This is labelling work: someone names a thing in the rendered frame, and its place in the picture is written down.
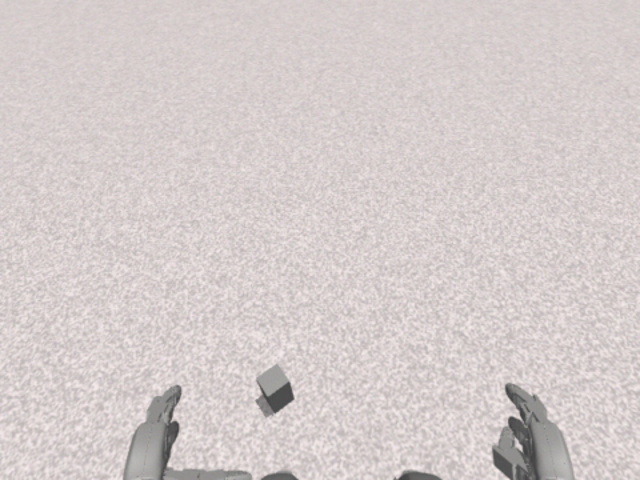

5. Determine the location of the carton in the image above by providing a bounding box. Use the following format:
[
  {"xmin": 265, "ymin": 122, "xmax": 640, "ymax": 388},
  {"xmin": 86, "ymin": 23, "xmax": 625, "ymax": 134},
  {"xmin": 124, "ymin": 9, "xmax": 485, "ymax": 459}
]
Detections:
[{"xmin": 256, "ymin": 364, "xmax": 294, "ymax": 413}]

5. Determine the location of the right robot hand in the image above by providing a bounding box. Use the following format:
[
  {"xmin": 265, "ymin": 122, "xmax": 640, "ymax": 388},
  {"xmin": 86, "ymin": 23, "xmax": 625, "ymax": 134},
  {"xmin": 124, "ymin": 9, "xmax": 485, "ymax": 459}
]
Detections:
[{"xmin": 492, "ymin": 383, "xmax": 575, "ymax": 480}]

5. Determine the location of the left robot hand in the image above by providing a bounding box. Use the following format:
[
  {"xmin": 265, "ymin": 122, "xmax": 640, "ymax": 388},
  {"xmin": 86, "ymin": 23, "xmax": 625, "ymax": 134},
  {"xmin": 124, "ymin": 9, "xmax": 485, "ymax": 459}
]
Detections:
[{"xmin": 123, "ymin": 385, "xmax": 252, "ymax": 480}]

